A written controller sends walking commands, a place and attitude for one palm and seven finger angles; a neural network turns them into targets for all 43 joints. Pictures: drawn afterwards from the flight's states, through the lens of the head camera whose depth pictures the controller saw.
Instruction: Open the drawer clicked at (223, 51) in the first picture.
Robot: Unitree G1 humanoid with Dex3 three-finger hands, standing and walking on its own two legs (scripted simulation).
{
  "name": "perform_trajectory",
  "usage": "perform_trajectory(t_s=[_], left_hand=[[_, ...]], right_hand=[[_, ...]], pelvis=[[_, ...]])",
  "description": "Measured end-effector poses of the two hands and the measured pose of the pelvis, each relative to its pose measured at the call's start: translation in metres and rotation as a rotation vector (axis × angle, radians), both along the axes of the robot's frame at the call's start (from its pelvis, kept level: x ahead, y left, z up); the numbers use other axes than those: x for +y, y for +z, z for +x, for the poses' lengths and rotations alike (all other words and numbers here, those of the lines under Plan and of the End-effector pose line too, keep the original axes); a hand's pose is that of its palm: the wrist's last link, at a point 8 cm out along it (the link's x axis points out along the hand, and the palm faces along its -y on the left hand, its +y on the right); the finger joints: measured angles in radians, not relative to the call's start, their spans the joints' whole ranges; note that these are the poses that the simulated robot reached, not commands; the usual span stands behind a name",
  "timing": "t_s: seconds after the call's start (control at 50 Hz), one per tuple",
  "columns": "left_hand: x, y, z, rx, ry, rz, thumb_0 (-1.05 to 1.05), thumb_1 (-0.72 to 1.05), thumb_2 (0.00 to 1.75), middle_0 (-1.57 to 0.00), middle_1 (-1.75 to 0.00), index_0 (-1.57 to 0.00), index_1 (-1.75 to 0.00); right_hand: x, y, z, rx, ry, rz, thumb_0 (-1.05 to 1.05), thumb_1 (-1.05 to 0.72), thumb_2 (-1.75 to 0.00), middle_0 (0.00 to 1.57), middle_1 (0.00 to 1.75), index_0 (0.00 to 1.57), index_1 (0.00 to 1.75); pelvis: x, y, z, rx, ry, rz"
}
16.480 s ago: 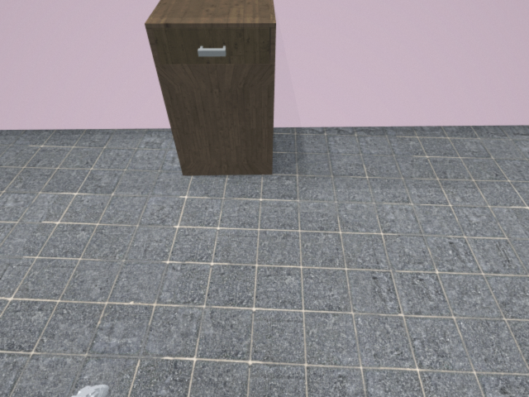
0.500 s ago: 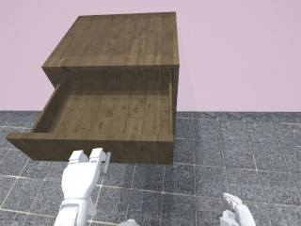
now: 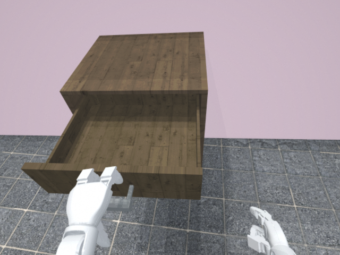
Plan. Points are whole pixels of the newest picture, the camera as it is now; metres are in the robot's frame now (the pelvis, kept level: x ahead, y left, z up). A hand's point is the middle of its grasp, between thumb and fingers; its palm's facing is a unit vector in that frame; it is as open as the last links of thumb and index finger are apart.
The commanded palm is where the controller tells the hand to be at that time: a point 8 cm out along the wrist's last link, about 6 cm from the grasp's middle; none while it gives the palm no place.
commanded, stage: lift the hand off the handle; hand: left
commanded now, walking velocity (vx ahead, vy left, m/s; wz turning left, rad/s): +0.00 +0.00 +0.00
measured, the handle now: (111, 196) +0.27 +0.19 -0.02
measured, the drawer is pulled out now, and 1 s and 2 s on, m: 0.30 0.30 0.30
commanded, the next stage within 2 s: draw the hand back to the body in 0.74 s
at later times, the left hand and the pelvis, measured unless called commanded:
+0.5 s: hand (92, 189) +0.23 +0.19 +0.09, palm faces +0.07 -0.16 -0.98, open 13.8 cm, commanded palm +0.20 +0.19 +0.16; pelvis +0.02 +0.00 +0.02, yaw -1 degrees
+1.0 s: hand (79, 188) +0.22 +0.20 +0.12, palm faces +0.08 -0.16 -0.98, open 13.8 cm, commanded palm +0.19 +0.21 +0.18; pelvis +0.01 +0.00 +0.03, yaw -1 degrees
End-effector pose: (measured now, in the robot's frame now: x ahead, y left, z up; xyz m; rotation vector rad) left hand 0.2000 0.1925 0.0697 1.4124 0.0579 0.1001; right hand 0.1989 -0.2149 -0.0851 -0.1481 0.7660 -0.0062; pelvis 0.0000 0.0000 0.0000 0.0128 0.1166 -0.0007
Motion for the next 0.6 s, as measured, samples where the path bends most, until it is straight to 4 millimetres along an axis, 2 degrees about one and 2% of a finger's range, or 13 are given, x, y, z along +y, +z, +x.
perform_trajectory(t_s=[0.24, 0.34, 0.42, 0.6], left_hand=[[0.002, 0.037, 0.000, -0.043, -0.005, -0.004, 0.00, -0.49, 0.30, -0.33, -1.21, -0.37, -1.22], [0.007, 0.053, 0.004, -0.047, 0.012, -0.002, 0.00, -0.49, 0.30, -0.33, -1.21, -0.34, -1.20], [0.003, 0.062, 0.005, -0.034, -0.008, -0.018, 0.00, -0.49, 0.30, -0.32, -1.21, -0.33, -1.20], [0.005, 0.088, 0.001, -0.063, -0.038, -0.008, 0.00, -0.49, 0.30, -0.32, -1.20, -0.32, -1.20]], right_hand=[[0.017, 0.012, 0.021, -0.031, 0.054, 0.049, 0.02, -0.91, -0.90, 0.20, 0.30, 0.20, 0.30], [0.017, 0.016, 0.024, -0.032, 0.060, 0.055, 0.02, -0.91, -0.90, 0.20, 0.30, 0.20, 0.30], [0.014, 0.020, 0.026, -0.035, 0.061, 0.053, 0.02, -0.91, -0.90, 0.20, 0.30, 0.20, 0.30], [0.010, 0.026, 0.028, -0.043, 0.056, 0.056, 0.02, -0.91, -0.90, 0.20, 0.30, 0.19, 0.30]], pelvis=[[-0.002, 0.009, 0.010, -0.034, -0.006, 0.001], [-0.002, 0.013, 0.013, -0.048, -0.005, 0.001], [-0.003, 0.016, 0.015, -0.057, -0.006, 0.001], [-0.002, 0.022, 0.018, -0.076, -0.013, -0.001]])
